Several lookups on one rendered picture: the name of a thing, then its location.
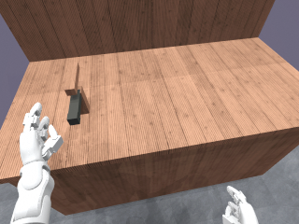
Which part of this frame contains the tap lever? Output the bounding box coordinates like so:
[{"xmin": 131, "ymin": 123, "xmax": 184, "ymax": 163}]
[{"xmin": 66, "ymin": 89, "xmax": 82, "ymax": 126}]

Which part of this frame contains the left robot forearm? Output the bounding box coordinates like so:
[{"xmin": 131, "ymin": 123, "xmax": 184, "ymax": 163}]
[{"xmin": 10, "ymin": 161, "xmax": 55, "ymax": 224}]

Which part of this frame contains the counter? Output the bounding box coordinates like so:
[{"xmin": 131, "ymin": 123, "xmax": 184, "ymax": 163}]
[{"xmin": 0, "ymin": 0, "xmax": 299, "ymax": 216}]

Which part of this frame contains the right robot hand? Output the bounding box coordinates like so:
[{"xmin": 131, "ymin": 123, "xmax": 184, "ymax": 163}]
[{"xmin": 222, "ymin": 186, "xmax": 259, "ymax": 224}]

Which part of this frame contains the left robot hand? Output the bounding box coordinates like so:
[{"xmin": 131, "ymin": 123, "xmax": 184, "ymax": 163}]
[{"xmin": 20, "ymin": 102, "xmax": 64, "ymax": 166}]

